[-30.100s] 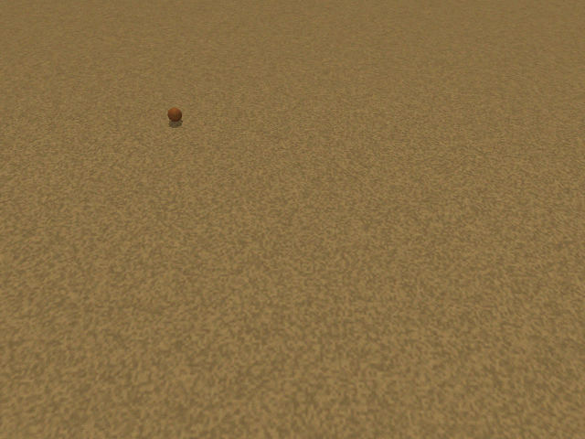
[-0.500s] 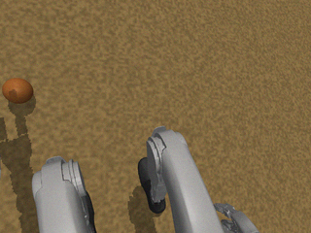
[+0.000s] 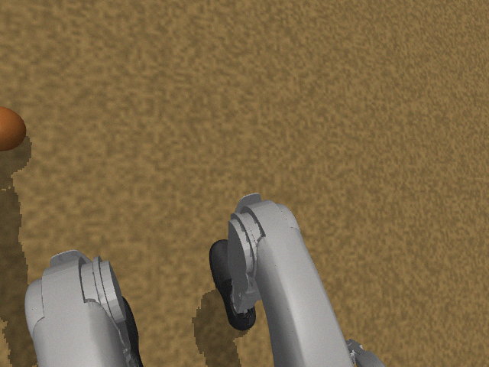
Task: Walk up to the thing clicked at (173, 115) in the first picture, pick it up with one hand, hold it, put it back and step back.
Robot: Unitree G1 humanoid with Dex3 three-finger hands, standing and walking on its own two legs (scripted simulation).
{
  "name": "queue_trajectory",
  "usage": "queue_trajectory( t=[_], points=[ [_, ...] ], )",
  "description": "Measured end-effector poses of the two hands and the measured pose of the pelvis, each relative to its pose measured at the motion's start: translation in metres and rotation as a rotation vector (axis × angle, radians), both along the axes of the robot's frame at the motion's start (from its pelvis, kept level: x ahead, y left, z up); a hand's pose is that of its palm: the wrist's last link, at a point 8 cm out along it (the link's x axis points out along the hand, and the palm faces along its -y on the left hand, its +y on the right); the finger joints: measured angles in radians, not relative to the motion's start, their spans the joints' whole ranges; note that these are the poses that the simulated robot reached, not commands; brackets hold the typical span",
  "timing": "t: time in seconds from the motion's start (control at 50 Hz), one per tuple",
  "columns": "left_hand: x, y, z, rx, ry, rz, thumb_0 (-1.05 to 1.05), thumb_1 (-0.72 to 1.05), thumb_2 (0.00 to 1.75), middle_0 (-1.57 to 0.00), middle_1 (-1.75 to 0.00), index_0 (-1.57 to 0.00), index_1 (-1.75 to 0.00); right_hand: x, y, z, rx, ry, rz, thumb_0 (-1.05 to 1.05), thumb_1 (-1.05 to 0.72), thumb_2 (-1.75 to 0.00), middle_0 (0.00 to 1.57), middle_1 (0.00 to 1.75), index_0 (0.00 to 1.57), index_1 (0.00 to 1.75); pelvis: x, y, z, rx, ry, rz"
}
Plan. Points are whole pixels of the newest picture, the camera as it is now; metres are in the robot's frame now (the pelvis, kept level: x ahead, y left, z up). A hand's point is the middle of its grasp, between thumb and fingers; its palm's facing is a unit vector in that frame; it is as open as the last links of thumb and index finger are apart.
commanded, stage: home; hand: left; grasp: from above
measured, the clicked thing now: out of the picture +0.55 +0.26 -0.30
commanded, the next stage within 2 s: none
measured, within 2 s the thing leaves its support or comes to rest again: neither
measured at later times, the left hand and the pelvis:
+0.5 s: hand out of the picture +0.40 +0.28 -0.01, palm faces -0.31 -0.56 -0.77, open 8.2 cm; pelvis +0.01 +0.00 +0.11, yaw +4 degrees
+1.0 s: hand out of the picture +0.29 +0.20 +0.19, palm faces +0.09 -0.95 -0.30, open 7.4 cm; pelvis +0.05 -0.01 +0.29, yaw +7 degrees
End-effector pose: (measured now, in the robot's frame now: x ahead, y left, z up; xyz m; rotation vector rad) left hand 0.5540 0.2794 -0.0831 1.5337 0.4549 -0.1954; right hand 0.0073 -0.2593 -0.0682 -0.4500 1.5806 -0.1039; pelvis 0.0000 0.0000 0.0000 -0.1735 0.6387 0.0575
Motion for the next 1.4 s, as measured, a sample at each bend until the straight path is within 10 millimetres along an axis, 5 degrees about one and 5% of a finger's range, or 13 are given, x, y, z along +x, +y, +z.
queue_trajectory(
  t=[0.18, 0.3, 0.44, 0.58, 0.76, 1.06, 1.24, 1.4],
  points=[
    [-0.014, -0.004, 0.000, -0.088, 0.060, 0.020, 0.00, -0.27, 0.97, -0.20, -0.81, -0.19, -0.83, 0.005, 0.006, 0.009, 0.025, -0.007, -0.015, 0.00, -0.90, -0.90, 0.20, 0.30, 0.21, 0.30, 0.003, 0.003, 0.011, -0.013, 0.004, 0.005],
    [-0.051, 0.006, 0.040, -0.231, -0.035, 0.073, 0.00, 0.09, 0.94, -0.22, -0.63, -0.21, -0.64, 0.023, -0.006, 0.025, 0.018, -0.039, -0.027, 0.00, -0.90, -0.90, 0.20, 0.30, 0.21, 0.30, 0.005, 0.004, 0.031, -0.008, 0.022, 0.024],
    [-0.120, 0.033, 0.104, -0.361, -0.023, 0.282, 0.00, 0.53, 0.92, -0.22, -0.46, -0.22, -0.46, 0.088, -0.009, 0.052, 0.048, -0.206, 0.005, 0.00, -0.90, -0.90, 0.20, 0.30, 0.20, 0.30, 0.005, 0.004, 0.082, 0.031, 0.008, 0.035],
    [-0.181, 0.013, 0.156, -0.578, 0.052, 0.404, 0.00, 0.79, 0.90, -0.21, -0.35, -0.22, -0.35, 0.165, 0.008, 0.108, 0.103, -0.447, 0.079, 0.00, -0.90, -0.90, 0.20, 0.30, 0.20, 0.30, 0.011, 0.002, 0.142, 0.061, -0.039, 0.044],
    [-0.222, -0.011, 0.224, -0.785, -0.010, 0.606, 0.01, 0.88, 0.90, -0.21, -0.31, -0.22, -0.31, 0.220, 0.030, 0.184, 0.160, -0.662, 0.098, 0.00, -0.90, -0.90, 0.20, 0.30, 0.20, 0.30, 0.025, -0.004, 0.208, 0.098, -0.120, 0.059],
    [-0.297, -0.035, 0.329, -1.078, 0.038, 0.925, 0.01, 0.90, 0.90, -0.20, -0.30, -0.21, -0.30, 0.219, 0.028, 0.298, 0.126, -0.758, 0.047, 0.01, -0.90, -0.90, 0.20, 0.30, 0.20, 0.30, 0.056, -0.009, 0.313, 0.130, -0.283, 0.069],
    [-0.323, -0.034, 0.394, -1.140, 0.007, 0.964, 0.01, 0.91, 0.90, -0.20, -0.30, -0.21, -0.30, 0.233, 0.030, 0.354, 0.097, -0.860, 0.045, 0.01, -0.90, -0.90, 0.20, 0.30, 0.20, 0.30, 0.079, -0.004, 0.355, 0.139, -0.376, 0.080],
    [-0.348, -0.030, 0.433, -1.137, -0.005, 0.967, 0.01, 0.91, 0.90, -0.20, -0.30, -0.21, -0.30, 0.260, 0.044, 0.382, 0.132, -0.977, 0.069, 0.01, -0.90, -0.90, 0.20, 0.30, 0.20, 0.30, 0.093, 0.002, 0.373, 0.145, -0.428, 0.089]
  ],
)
